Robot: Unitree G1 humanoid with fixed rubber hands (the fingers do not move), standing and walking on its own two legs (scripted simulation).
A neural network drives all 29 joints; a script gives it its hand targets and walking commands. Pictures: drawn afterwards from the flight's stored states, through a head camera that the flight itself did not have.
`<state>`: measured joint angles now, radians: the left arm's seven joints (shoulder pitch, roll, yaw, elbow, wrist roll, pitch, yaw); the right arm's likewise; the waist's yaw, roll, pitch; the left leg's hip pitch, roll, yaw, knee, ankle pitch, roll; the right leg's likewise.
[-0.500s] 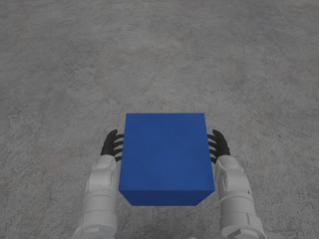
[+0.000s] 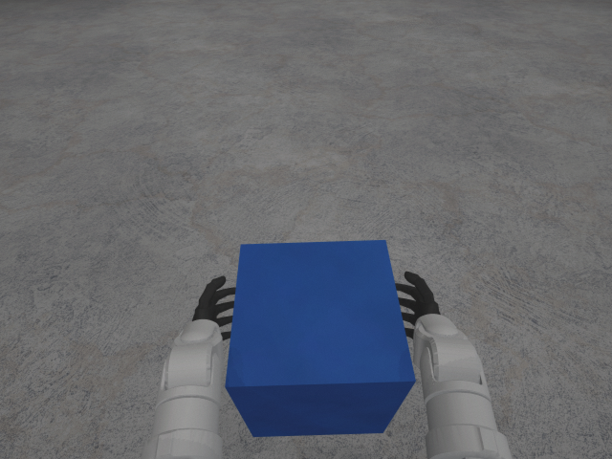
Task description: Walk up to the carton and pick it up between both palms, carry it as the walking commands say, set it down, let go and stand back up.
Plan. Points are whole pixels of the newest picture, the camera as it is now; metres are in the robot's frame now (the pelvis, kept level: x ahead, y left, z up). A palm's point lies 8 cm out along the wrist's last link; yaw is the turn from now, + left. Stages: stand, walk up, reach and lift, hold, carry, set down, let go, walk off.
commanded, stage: reach and lift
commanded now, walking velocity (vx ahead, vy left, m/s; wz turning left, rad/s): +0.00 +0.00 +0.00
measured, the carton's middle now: (315, 343) +0.32 -0.02 -0.04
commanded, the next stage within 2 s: hold in 1.30 s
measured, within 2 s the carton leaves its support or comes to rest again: neither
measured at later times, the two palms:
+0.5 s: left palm (192, 336) +0.29 +0.15 +0.05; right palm (419, 324) +0.29 -0.15 +0.05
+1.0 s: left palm (192, 338) +0.29 +0.15 +0.05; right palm (418, 321) +0.29 -0.15 +0.05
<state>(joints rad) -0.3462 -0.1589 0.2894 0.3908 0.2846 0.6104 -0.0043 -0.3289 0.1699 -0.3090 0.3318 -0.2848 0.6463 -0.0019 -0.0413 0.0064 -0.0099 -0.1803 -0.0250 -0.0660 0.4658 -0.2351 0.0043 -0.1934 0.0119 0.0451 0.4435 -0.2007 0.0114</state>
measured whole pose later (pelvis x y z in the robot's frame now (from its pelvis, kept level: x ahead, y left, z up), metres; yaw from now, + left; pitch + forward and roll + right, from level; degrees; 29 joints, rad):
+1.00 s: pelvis +0.00 +0.00 +0.00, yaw +0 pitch -7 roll +0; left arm -0.29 -0.16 0.24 0.25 0.28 0.74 -0.01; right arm -0.29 0.16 -0.24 0.24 -0.27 0.75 0.00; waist 0.01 0.00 0.04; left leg -0.06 -0.02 -0.06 0.39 -0.21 0.00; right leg -0.08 0.02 0.05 0.38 -0.18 0.01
